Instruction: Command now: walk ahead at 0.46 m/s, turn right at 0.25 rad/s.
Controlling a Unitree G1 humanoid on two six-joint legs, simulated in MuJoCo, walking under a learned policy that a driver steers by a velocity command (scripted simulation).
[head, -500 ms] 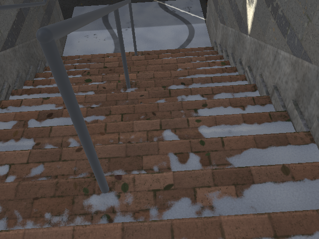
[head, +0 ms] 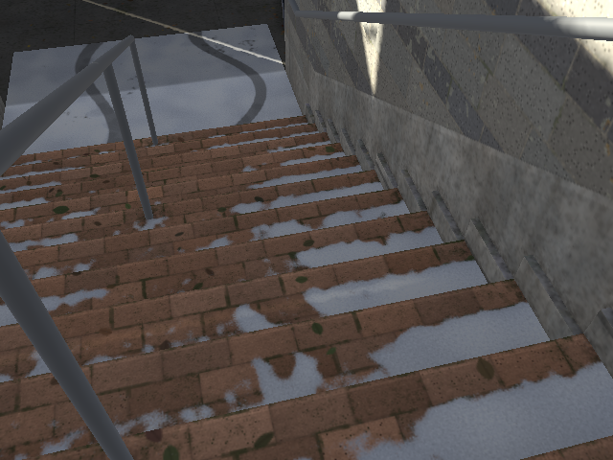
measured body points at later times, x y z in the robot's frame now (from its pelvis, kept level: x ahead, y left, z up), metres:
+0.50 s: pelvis +0.24 -0.04 +0.00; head +0.27 -0.06 +0.44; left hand +0.43 +0.20 -0.08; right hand +0.25 -0.32 -0.14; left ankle +0.12 +0.11 -0.65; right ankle +0.30 -0.14 -0.73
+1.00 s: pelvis +0.50 +0.01 -0.13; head +0.50 +0.02 +0.32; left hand +0.48 +0.29 -0.27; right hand +0.65 -0.24 -0.23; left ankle +0.57 +0.11 -0.87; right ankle +0.32 -0.14 -0.70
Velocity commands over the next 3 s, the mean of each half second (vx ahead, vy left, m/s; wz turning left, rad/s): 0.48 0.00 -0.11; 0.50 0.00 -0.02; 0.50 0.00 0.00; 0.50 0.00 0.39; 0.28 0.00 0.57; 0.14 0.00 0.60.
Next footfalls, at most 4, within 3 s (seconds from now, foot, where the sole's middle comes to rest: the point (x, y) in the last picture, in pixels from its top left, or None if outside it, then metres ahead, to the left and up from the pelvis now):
0.40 right None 0.34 -0.14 -0.76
0.98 left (277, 444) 0.59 0.12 -0.93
1.56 right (388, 349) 0.96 -0.19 -1.09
2.18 left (304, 304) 1.22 0.08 -1.26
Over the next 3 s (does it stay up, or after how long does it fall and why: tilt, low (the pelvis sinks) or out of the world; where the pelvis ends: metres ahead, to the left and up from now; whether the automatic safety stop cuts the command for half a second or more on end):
stays up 1.29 -0.07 -0.48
